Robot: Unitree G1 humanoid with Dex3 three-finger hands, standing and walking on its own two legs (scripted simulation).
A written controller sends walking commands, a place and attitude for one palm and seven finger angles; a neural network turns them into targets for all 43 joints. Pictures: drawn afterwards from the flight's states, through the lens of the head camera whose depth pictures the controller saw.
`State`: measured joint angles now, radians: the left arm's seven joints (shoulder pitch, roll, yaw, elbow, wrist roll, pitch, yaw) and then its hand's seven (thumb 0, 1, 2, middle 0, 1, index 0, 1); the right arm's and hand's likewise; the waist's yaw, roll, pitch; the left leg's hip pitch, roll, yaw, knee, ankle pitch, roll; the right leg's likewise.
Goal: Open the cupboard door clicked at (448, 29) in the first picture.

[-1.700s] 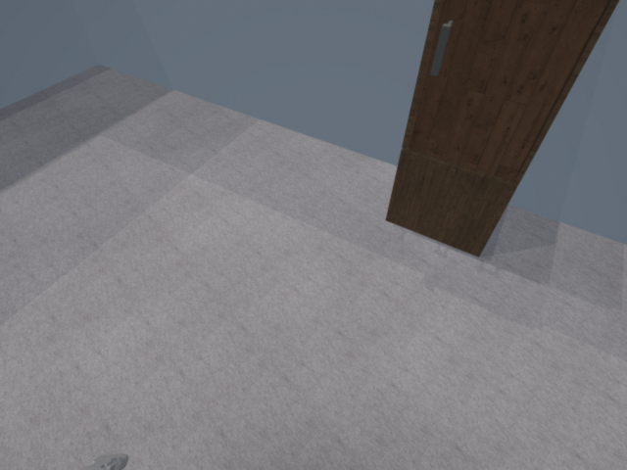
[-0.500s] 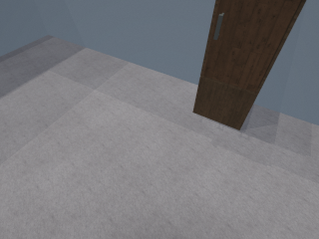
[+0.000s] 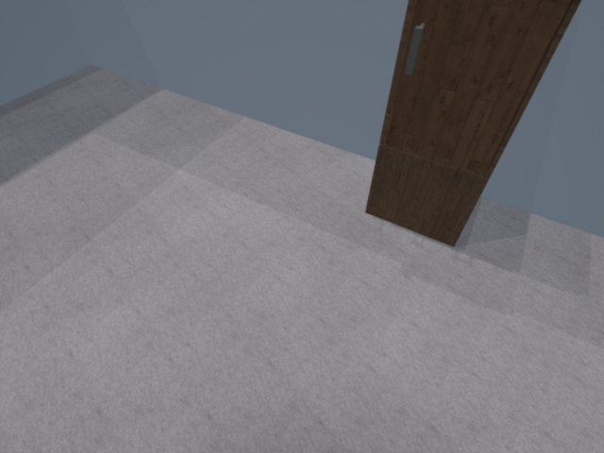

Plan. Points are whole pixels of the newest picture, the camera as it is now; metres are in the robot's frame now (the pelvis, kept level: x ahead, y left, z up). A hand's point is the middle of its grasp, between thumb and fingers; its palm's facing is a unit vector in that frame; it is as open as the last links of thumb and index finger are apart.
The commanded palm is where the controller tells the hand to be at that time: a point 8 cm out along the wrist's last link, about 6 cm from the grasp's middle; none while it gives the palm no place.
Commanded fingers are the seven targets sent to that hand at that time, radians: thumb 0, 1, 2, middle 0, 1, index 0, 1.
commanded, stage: walk to a spot facing it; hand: left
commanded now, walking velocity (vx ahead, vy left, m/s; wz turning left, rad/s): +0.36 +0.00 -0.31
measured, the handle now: (415, 49) +1.22 -0.27 +0.02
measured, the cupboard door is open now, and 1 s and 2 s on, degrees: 0 0 0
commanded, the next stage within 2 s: take the last steps up to it in 0.92 s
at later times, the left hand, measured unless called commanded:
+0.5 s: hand out of the picture +0.05 +0.17 -0.19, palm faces +0.00 -0.99 -0.16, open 7.3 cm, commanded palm none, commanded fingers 0.00 0.90 0.90 -0.20 -0.30 -0.20 -0.30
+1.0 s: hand (244, 261) +0.51 +0.16 -0.16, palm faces -0.36 -0.90 -0.23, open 7.4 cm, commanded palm none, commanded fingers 0.00 0.90 0.90 -0.20 -0.30 -0.20 -0.30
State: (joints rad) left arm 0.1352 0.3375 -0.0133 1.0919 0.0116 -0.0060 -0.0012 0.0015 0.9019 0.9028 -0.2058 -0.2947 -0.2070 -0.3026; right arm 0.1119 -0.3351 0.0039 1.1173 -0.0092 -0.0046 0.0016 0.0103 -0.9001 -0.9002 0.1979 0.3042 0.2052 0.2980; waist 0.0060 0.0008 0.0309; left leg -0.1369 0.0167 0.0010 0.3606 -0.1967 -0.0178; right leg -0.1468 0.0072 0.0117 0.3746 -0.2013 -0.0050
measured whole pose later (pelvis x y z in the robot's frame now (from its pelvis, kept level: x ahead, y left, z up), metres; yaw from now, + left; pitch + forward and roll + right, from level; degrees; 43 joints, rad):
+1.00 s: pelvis +0.31 +0.01 -0.01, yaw -22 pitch +0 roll +1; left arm 0.10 0.23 0.09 0.90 0.04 0.02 -0.05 0.00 0.91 0.90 -0.20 -0.29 -0.20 -0.30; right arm 0.33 -0.20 -0.07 1.04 -0.03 -0.06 -0.01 0.00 -0.92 -0.90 0.20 0.30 0.20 0.30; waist -0.02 0.00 0.08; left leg -0.02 0.09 0.35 0.43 -0.38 -0.03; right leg -0.57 -0.09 -0.11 0.74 -0.18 -0.01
